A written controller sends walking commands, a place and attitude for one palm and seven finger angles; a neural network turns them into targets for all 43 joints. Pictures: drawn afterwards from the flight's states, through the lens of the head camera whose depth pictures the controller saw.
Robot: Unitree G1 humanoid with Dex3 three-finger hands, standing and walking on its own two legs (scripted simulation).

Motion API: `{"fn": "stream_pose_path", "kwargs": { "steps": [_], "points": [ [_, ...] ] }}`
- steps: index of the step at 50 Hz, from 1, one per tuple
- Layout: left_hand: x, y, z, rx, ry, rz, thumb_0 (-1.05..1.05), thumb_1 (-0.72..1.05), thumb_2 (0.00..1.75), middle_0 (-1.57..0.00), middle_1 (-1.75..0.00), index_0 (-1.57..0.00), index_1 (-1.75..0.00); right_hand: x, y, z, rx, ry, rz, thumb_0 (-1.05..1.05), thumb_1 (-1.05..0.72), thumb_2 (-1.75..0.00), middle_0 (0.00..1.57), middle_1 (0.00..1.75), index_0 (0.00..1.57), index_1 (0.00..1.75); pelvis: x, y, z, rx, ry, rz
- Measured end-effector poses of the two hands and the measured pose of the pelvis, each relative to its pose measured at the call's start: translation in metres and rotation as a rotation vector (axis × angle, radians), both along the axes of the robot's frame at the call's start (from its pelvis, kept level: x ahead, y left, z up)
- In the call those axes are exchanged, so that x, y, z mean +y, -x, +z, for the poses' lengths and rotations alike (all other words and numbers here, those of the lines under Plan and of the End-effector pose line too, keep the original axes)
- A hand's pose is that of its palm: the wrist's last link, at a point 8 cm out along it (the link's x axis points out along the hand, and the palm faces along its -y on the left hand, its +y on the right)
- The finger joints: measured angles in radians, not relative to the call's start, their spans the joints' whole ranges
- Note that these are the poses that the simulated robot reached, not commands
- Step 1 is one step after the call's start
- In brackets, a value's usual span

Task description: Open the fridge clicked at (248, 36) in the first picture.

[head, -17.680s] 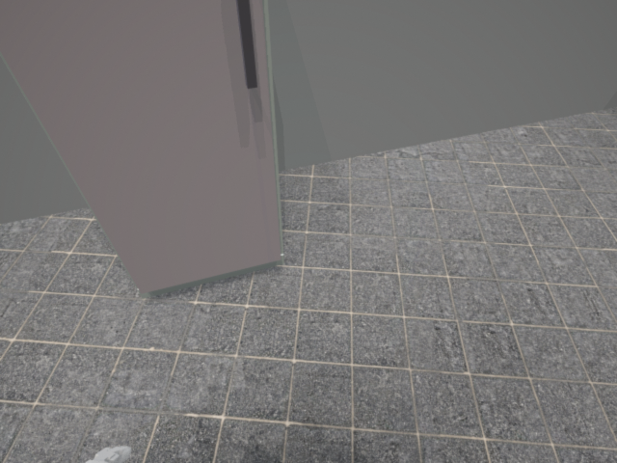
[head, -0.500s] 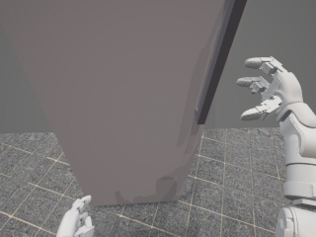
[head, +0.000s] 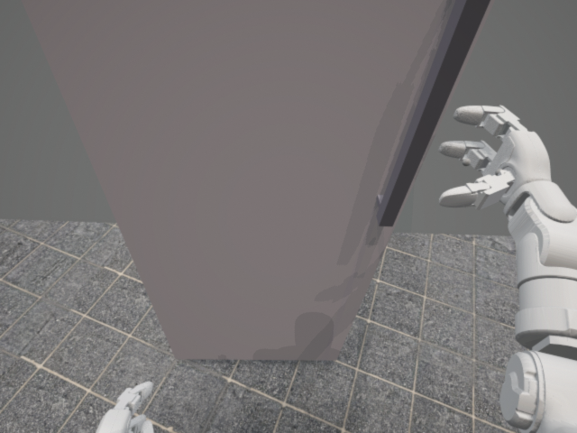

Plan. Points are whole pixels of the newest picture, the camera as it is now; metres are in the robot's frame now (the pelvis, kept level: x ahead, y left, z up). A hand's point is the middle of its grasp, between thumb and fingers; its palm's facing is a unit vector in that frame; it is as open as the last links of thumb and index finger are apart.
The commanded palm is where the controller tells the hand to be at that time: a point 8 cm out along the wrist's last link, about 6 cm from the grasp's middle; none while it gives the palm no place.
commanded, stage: move the hooked fingers beside the handle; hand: right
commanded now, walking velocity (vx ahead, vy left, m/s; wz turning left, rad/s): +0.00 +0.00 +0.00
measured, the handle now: (414, 125) +0.47 -0.11 +0.23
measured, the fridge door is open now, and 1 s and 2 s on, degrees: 0 0 0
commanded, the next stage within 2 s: none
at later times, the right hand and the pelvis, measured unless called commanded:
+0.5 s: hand (472, 160) +0.41 -0.18 +0.22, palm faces -0.06 +1.00 -0.02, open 14.0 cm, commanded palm +0.39 -0.23 +0.22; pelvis +0.00 +0.00 +0.00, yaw +0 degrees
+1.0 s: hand (480, 175) +0.40 -0.19 +0.21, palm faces -0.04 +1.00 -0.04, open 14.0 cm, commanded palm +0.38 -0.23 +0.22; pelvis +0.01 +0.00 +0.00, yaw +0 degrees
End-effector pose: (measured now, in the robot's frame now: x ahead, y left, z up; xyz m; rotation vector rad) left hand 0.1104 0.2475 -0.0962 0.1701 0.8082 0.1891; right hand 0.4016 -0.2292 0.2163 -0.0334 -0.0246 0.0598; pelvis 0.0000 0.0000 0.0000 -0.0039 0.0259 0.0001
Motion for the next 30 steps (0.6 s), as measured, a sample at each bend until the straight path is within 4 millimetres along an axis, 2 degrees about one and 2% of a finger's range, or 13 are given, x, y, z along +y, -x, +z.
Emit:
{"fn": "stream_pose_path", "kwargs": {
  "steps": [5, 10, 15, 22, 30],
  "points": [
    [0.0, -0.001, 0.003, -0.005, -0.005, -0.004, 0.01, 0.9, 0.9, -0.2, -0.3, -0.2, -0.3, -0.005, 0.01, 0.006, -0.071, -0.017, 0.009, -0.01, 0.5, -0.3, 0.3, 1.2, 0.3, 1.2, 0.001, -0.003, 0.0, -0.013, -0.003, 0.003],
    [-0.002, -0.012, 0.006, -0.025, -0.01, -0.024, 0.01, 0.9, 0.9, -0.2, -0.3, -0.2, -0.3, -0.012, 0.012, 0.005, -0.03, 0.008, -0.005, -0.01, 0.5, -0.3, 0.3, 1.2, 0.3, 1.2, 0.0, -0.002, 0.0, -0.015, -0.006, -0.008],
    [-0.006, -0.025, 0.008, -0.05, -0.008, -0.046, 0.01, 0.9, 0.9, -0.2, -0.3, -0.2, -0.3, -0.005, 0.012, 0.0, -0.006, 0.005, 0.016, -0.01, 0.5, -0.3, 0.3, 1.2, 0.3, 1.2, -0.002, -0.001, 0.0, -0.008, -0.005, -0.014],
    [-0.016, -0.04, 0.015, -0.092, 0.006, -0.065, 0.01, 0.9, 0.9, -0.2, -0.3, -0.2, -0.3, 0.005, 0.009, 0.01, -0.058, -0.025, 0.032, -0.01, 0.5, -0.3, 0.3, 1.2, 0.3, 1.2, -0.002, -0.004, 0.0, -0.011, -0.005, -0.01],
    [-0.018, -0.038, 0.012, -0.068, 0.018, -0.06, 0.01, 0.9, 0.9, -0.2, -0.3, -0.2, -0.3, -0.01, 0.009, -0.003, 0.012, 0.011, -0.011, -0.01, 0.5, -0.3, 0.3, 1.2, 0.3, 1.2, -0.003, -0.004, 0.0, -0.007, -0.005, -0.009]
  ]
}}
